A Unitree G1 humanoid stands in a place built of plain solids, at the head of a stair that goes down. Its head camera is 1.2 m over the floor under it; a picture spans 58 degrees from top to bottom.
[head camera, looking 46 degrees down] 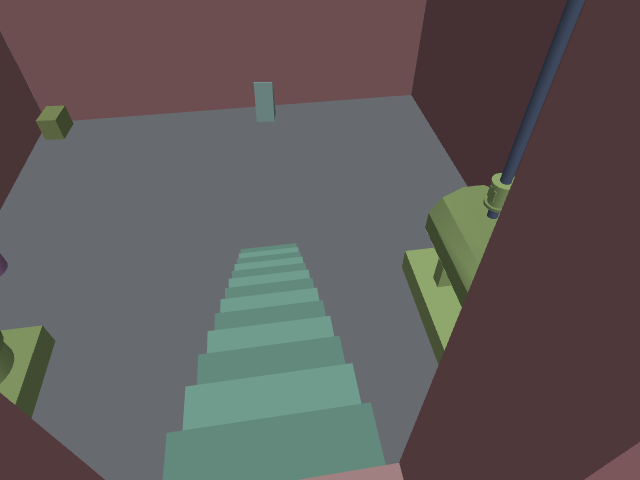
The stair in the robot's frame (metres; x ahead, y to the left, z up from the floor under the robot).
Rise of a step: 0.19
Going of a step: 0.25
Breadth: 0.65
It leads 9 degrees to the left of straight ahead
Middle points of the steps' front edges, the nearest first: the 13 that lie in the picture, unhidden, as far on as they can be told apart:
0.55 0.16 -0.19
0.79 0.19 -0.38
1.04 0.23 -0.57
1.28 0.27 -0.76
1.52 0.30 -0.95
1.77 0.34 -1.15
2.01 0.38 -1.34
2.25 0.42 -1.53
2.49 0.45 -1.72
2.74 0.49 -1.92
2.98 0.53 -2.11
3.22 0.56 -2.30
3.47 0.60 -2.49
